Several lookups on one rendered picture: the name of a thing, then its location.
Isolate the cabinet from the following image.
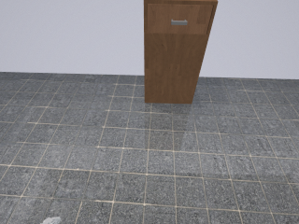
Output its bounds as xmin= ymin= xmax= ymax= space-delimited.
xmin=144 ymin=0 xmax=219 ymax=105

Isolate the drawer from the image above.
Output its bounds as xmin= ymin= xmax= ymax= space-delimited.
xmin=148 ymin=4 xmax=213 ymax=35

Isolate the handle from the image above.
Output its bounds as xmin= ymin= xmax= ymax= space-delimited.
xmin=171 ymin=19 xmax=188 ymax=25

